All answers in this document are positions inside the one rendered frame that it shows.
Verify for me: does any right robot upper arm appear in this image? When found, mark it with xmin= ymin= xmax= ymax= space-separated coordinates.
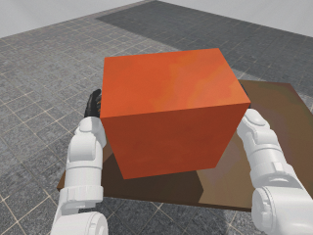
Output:
xmin=251 ymin=186 xmax=313 ymax=235

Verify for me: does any left robot hand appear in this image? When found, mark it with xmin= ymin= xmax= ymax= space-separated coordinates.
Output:
xmin=84 ymin=88 xmax=102 ymax=118

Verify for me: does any right robot hand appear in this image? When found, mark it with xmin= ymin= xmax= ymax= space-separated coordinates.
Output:
xmin=240 ymin=83 xmax=251 ymax=109

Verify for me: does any carton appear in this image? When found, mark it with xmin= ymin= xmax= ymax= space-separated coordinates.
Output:
xmin=100 ymin=48 xmax=251 ymax=179

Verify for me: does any robot left forearm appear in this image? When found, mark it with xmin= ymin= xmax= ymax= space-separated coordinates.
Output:
xmin=50 ymin=117 xmax=107 ymax=235

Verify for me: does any left robot upper arm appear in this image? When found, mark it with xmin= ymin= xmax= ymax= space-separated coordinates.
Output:
xmin=51 ymin=211 xmax=109 ymax=235

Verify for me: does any robot right forearm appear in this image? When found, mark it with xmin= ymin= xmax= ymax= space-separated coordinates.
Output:
xmin=237 ymin=109 xmax=313 ymax=202

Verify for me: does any table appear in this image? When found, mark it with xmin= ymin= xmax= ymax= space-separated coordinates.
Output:
xmin=57 ymin=79 xmax=313 ymax=212

